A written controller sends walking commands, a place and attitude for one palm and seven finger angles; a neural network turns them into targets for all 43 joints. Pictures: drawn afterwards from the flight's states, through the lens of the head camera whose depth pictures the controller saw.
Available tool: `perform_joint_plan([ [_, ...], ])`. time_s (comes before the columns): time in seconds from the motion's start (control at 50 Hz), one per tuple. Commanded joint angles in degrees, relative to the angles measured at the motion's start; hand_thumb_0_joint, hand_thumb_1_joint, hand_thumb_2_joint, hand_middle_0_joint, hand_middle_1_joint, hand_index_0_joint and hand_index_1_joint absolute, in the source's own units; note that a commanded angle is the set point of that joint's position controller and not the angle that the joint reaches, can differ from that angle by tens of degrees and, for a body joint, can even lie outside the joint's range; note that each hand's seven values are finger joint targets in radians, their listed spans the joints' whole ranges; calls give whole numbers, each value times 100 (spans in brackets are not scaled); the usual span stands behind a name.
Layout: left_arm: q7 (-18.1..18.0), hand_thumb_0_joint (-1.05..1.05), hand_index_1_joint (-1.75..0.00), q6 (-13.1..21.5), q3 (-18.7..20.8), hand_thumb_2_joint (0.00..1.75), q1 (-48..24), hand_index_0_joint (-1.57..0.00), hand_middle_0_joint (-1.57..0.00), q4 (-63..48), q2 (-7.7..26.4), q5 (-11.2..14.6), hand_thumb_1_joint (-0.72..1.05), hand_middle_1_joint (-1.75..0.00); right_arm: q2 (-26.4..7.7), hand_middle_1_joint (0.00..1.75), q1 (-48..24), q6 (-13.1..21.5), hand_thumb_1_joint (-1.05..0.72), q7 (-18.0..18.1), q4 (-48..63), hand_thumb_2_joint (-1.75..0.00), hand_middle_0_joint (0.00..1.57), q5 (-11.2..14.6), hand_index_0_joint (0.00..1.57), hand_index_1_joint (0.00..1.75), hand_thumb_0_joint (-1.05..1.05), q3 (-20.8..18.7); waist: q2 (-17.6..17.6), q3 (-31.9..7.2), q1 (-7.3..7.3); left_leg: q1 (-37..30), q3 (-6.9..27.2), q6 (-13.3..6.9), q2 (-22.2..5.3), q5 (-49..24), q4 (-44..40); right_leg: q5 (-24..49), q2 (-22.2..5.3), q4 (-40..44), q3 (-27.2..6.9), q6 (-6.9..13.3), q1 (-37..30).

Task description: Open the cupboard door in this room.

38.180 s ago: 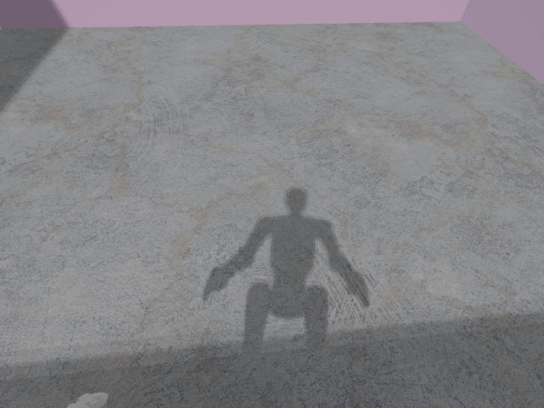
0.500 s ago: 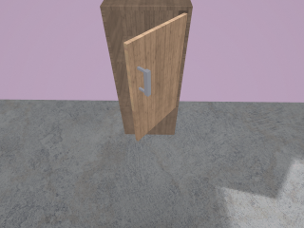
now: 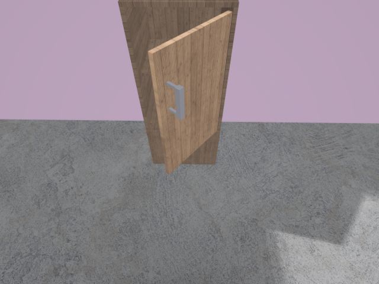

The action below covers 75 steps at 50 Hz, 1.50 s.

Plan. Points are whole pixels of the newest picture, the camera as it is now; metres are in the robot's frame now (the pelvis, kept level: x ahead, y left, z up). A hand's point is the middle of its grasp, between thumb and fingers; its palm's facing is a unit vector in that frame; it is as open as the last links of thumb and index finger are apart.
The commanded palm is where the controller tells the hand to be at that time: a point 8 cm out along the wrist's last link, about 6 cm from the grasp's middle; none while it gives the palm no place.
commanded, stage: look to check the result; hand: left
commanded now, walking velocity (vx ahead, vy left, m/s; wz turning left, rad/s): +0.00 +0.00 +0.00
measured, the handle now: (175, 100) +0.64 +0.09 +0.00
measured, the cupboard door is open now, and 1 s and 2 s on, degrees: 50 50 50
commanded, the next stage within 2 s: walk to a spot facing it in 0.24 s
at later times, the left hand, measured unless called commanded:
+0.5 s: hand out of the picture +0.06 +0.21 -0.17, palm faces -0.02 -0.96 -0.28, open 7.4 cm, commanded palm none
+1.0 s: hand out of the picture +0.08 +0.17 -0.17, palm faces -0.21 -0.93 -0.30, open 7.4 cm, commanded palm none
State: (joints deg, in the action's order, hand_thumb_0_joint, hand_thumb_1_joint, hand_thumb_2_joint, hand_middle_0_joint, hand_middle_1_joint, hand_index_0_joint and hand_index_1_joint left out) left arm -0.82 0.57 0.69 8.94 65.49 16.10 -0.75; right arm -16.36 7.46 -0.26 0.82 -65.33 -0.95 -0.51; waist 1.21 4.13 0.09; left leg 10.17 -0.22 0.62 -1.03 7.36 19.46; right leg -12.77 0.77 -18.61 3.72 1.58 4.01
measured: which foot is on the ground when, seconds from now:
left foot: down 0.00-0.80, up 0.82-1.00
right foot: down 0.00-1.00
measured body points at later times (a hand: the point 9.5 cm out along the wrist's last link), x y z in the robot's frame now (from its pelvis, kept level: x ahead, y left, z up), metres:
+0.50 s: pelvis +0.01 +0.00 +0.00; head +0.03 -0.01 +0.45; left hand +0.06 +0.26 -0.15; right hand +0.06 -0.26 -0.16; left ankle +0.04 +0.13 -0.75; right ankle -0.03 -0.10 -0.75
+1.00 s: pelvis -0.01 -0.02 -0.01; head +0.03 -0.06 +0.44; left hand +0.09 +0.22 -0.14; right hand +0.00 -0.29 -0.17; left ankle +0.01 +0.13 -0.67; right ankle -0.03 -0.09 -0.75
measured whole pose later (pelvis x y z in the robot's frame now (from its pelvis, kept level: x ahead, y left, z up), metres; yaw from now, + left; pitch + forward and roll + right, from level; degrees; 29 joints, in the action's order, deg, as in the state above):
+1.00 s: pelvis -0.01 -0.02 -0.01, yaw -17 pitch +0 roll +2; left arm -1.2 -1.9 4.2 13.7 55.6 11.0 -1.4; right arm -13.0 7.3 -3.3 2.2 -55.8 -0.7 -4.0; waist 0.8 6.0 -1.3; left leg 26.5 -0.4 3.1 -2.0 24.3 60.7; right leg -14.4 4.3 -29.2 -4.5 4.7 14.7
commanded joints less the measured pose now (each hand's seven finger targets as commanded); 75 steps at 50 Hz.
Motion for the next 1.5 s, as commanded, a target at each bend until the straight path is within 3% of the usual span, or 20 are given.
perform_joint_plan([
  [0.0,-52,0,-30,127,195,90,-31,-20,-20,-260,1035,28,90,-30,-919,30,-32,70,-90,50,291,-90,20,0,20,30,0,-161,-127,-472,37,-501,476,-186,-563,-778,-120,842,-813,458,-645,112,311],
  [0.52,-47,0,-30,-207,362,90,344,-20,-20,-615,622,-7,90,-30,-424,30,504,-101,-90,201,510,-90,20,-23,20,30,0,-304,-171,-369,64,-205,-147,-122,-751,-578,665,1773,-695,-518,-1051,193,751],
  [0.62,31,0,-30,-276,444,90,313,-20,-20,-968,467,-30,90,-30,-548,30,611,-93,-90,230,800,-90,20,-46,20,30,0,-429,308,-407,73,-208,181,-380,-1227,-165,444,938,-288,-1305,-1009,107,1380],
  [0.7,123,0,-30,-356,474,90,302,-20,-20,-1176,180,-28,90,-30,-704,30,560,-44,-90,218,982,-90,20,-91,20,30,0,-503,1076,-424,-23,155,732,-1002,-2191,-111,-179,-1670,-96,-2883,-441,-16,1551],
  [0.76,155,0,-30,-288,575,90,1008,-20,-20,-1048,321,-63,90,-30,-621,30,29,-80,-90,210,1223,-90,20,-63,20,30,0,-502,-21,-400,-488,1129,-235,-404,-1414,152,1333,50,-329,-1017,-754,63,411],
  [0.78,67,0,-30,-224,696,90,1100,-20,-20,-1077,951,-149,90,-30,-157,30,-1,-114,-90,177,1410,-90,20,19,20,30,0,-468,-1983,-320,-459,2065,-965,149,-314,1958,2820,868,-1699,188,-2924,477,211],
  [0.8,25,0,-30,-234,705,90,1136,-20,-20,-1106,1146,-63,90,-30,-243,30,-147,-177,-90,129,1516,-90,20,6,20,30,0,-468,-1740,-210,-591,2110,-350,167,-96,2757,4018,1161,-2162,447,-3334,934,673],
  [0.84,-65,0,-30,-205,662,90,608,-20,-20,-1220,755,-59,90,-30,-189,30,-112,-186,-90,147,1397,-90,20,8,20,30,0,-481,-1010,-88,-195,2482,266,155,-257,2083,4740,1820,-1636,-12,-2959,1088,516],
  [0.92,-122,0,-30,-122,624,90,709,-20,-20,-1296,587,-38,90,-30,1,30,-54,-173,-90,143,1400,-90,20,23,20,30,0,-412,-622,-804,-156,2208,158,295,-235,1684,4262,2994,-1290,-384,-2466,999,-193],
  [1.14,-39,0,-30,-210,719,90,575,-20,-20,-1490,774,-90,90,-30,-4,30,-99,-76,-90,177,1712,-90,20,112,20,30,0,-403,-884,-793,-104,1069,194,165,97,1592,1925,2393,-929,-450,-3169,862,397],
  [1.18,-22,0,-30,-226,680,90,301,-20,-20,-1578,691,-40,90,-30,-114,30,359,-17,-90,217,1591,-90,20,117,20,30,0,-409,-819,-877,148,-130,215,99,1,843,638,1882,-646,-724,-2985,473,1192],
  [1.2,-1,0,-30,-233,629,90,311,-20,-20,-1656,433,-7,90,-30,-432,30,520,29,-90,246,1571,-90,20,78,20,30,0,-471,38,-907,193,-991,1033,-144,-781,811,-46,640,-76,-1207,-2501,157,2235],
  [1.22,95,0,-30,-221,559,90,364,-20,-20,-1815,177,41,90,-30,-997,30,575,60,-90,264,1657,-90,20,-37,20,30,0,-554,1660,-837,157,-1324,2439,-801,-2295,290,-489,-1641,525,-2453,-1353,-192,3171],
  [1.24,154,0,-30,-186,597,90,63,-20,-20,-1989,395,-34,90,-30,-1094,30,621,30,-90,300,1730,-90,20,-83,20,30,0,-550,1225,-497,221,-432,2680,-1346,-2905,-156,-499,-2222,249,-3747,-805,-377,3149],
  [1.26,209,0,-30,-196,624,90,-84,-20,-20,-1978,402,-103,90,-30,-954,30,550,77,-90,281,1753,-90,20,-149,20,30,0,-516,734,-414,147,-196,2364,-1395,-2602,-1145,-295,-1963,120,-4426,-797,-416,3147],
  [1.3,247,0,-30,-241,605,90,6,-20,-20,-1877,296,-44,90,-30,-680,30,240,76,-90,266,1843,-90,20,-144,20,30,0,-437,1283,-505,-54,-72,1057,-1027,-1914,-2277,207,-1750,-79,-4509,-629,-441,2907],
  [1.4,350,0,-30,-240,538,90,321,-20,-20,-1818,242,-26,90,-30,-914,30,262,-18,-90,193,1845,-90,20,-116,20,30,0,-517,841,-614,-137,488,22,-398,-1426,-1258,1067,-627,166,-1905,212,-285,1061],
  [1.42,336,0,-30,-221,580,90,536,-20,-20,-1739,352,-19,90,-30,-898,30,241,-34,-90,174,1869,-90,20,-78,20,30,0,-530,592,-623,-238,870,-120,-226,-1267,-663,1438,-11,131,-1278,161,-207,489],
  [1.46,175,0,-30,-176,760,90,933,-20,-20,-1683,1458,-95,90,-30,-251,30,26,-69,-90,101,2188,-90,20,44,20,30,0,-401,-2020,-609,-505,2401,-665,333,-128,3064,3810,1607,-2197,168,-3341,908,31],
  [1.48,143,0,-30,-215,760,90,972,-20,-20,-1723,1608,-66,90,-30,-412,30,25,-102,-90,95,2236,-90,20,47,20,30,0,-380,-1626,-637,-585,2257,16,211,-306,3072,4357,493,-2313,176,-3419,1303,499],
])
